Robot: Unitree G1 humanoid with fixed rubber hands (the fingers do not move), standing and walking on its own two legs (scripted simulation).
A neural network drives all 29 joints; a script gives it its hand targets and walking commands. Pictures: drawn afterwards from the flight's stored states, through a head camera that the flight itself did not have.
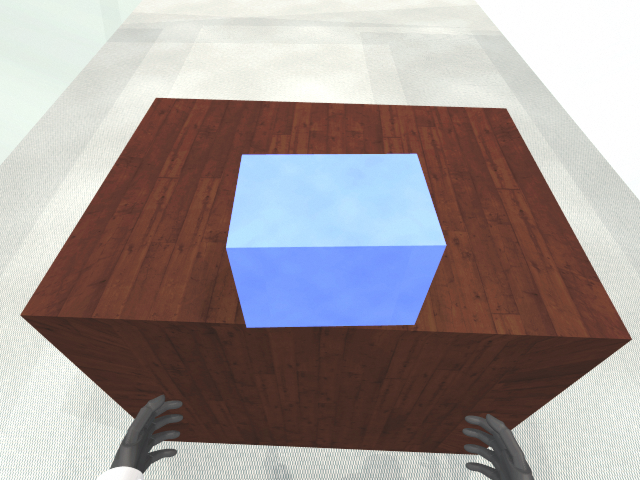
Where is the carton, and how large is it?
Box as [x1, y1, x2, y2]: [226, 154, 445, 327]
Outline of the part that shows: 242,155 226,249 247,327 414,324 445,247 445,242 416,154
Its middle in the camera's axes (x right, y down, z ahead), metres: +0.02 +0.00 +0.58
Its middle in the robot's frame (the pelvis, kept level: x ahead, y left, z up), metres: +0.44 -0.01 +0.03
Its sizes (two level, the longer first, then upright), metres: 0.260 0.181 0.189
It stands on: a pedestal, 0.72 m high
